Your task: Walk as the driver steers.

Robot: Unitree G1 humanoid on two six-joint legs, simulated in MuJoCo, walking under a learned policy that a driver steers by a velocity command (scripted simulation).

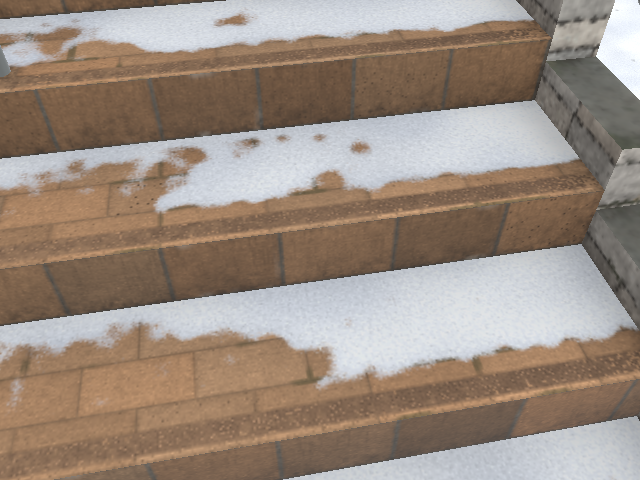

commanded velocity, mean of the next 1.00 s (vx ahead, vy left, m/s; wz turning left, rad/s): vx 0.48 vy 0.00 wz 0.00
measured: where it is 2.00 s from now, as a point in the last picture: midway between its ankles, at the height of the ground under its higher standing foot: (345, 69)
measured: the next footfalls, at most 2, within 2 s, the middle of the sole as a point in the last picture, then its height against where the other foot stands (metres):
left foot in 0.24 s outside the picture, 0.15 m higher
right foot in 0.82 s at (365, 350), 0.15 m higher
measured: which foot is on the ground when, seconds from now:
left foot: up 0.00-0.22, down 0.24-0.86, up 0.88-1.00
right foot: down 0.00-0.26, up 0.28-0.80, down 0.82-1.00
